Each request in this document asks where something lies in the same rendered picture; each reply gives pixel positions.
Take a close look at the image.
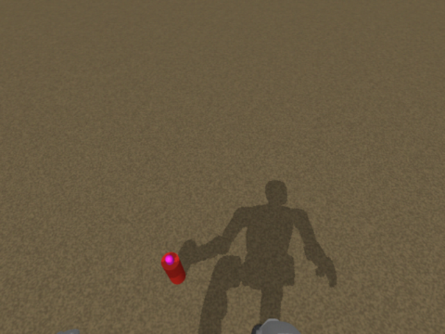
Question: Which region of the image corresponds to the bottle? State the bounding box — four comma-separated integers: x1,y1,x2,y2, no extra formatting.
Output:
161,252,186,285

